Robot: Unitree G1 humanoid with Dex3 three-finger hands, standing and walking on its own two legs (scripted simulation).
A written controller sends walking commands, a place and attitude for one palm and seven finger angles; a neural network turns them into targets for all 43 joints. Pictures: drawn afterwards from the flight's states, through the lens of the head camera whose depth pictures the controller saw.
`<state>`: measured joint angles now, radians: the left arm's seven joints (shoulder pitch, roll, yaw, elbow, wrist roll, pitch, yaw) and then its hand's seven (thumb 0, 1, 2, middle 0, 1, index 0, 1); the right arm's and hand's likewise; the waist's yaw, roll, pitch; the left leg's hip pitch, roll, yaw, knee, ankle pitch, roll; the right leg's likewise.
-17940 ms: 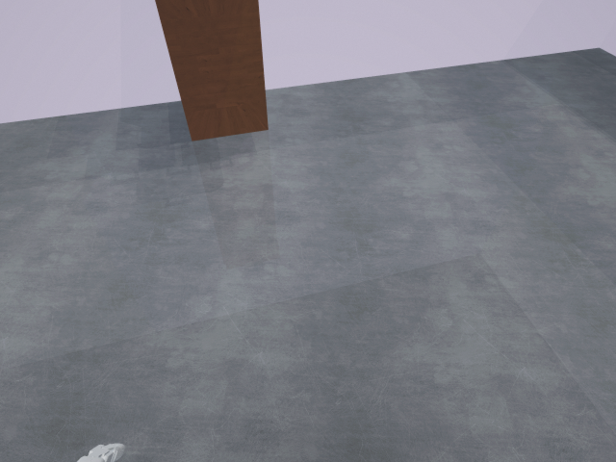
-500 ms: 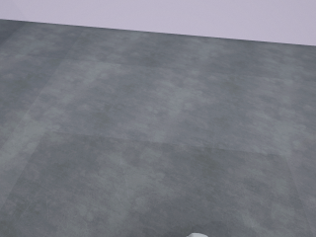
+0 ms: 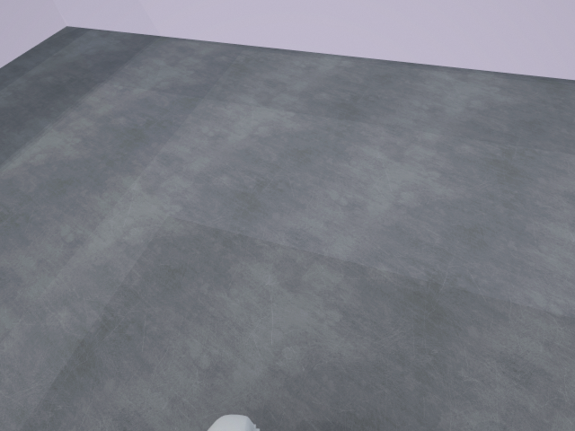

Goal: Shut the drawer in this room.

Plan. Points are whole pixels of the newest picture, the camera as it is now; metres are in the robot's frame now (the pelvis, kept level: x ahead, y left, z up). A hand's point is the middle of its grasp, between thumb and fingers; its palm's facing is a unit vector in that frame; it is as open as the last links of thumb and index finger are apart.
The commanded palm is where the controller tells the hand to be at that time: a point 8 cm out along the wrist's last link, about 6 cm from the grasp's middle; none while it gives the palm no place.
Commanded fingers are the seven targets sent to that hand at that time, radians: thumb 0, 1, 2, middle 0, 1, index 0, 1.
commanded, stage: turn or walk to find it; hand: left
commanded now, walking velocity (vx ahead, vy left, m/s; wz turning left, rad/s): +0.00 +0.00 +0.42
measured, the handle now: out of the picture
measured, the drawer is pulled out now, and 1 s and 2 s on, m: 0.22 0.22 0.22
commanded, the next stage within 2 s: none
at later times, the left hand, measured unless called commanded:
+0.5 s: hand out of the picture +0.00 +0.27 -0.17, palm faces +0.25 -0.94 -0.24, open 7.4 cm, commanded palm none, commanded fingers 0.00 0.90 0.90 -0.20 -0.30 -0.20 -0.30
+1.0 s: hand out of the picture -0.07 +0.20 -0.16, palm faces +0.44 -0.86 -0.25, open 7.4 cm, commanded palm none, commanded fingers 0.00 0.90 0.90 -0.20 -0.30 -0.20 -0.30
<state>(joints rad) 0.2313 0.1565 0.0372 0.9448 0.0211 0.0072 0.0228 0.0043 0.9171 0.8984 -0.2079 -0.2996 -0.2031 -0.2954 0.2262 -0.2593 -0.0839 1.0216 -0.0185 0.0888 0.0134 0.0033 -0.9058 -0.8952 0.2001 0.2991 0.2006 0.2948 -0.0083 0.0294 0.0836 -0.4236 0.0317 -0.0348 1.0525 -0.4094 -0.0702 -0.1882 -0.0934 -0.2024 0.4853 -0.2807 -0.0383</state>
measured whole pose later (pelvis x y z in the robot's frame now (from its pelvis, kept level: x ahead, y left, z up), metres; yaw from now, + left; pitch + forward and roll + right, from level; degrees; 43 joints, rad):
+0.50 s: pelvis -0.02 +0.05 +0.00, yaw +12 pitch -1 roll -1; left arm 0.18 0.24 0.06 0.96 0.01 0.06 0.01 0.01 0.91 0.90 -0.20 -0.30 -0.20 -0.29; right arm 0.15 -0.19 -0.04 0.95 -0.02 0.03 0.00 0.00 -0.90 -0.89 0.21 0.30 0.21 0.30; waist 0.02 -0.01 0.07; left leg -0.21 -0.04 -0.03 0.44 -0.22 0.04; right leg -0.42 -0.09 -0.03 0.96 -0.42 0.09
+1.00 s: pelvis -0.04 +0.01 +0.00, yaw +26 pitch -1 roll +2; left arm 0.21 0.17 0.04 0.94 0.03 0.01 0.02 0.01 0.91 0.90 -0.21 -0.30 -0.20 -0.30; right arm 0.22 -0.25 -0.08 1.01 -0.01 0.08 0.02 0.00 -0.91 -0.90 0.20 0.30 0.20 0.29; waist 0.00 0.01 0.09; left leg -0.37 0.03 0.00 0.91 -0.46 -0.06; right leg -0.22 -0.13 -0.21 0.51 -0.27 0.00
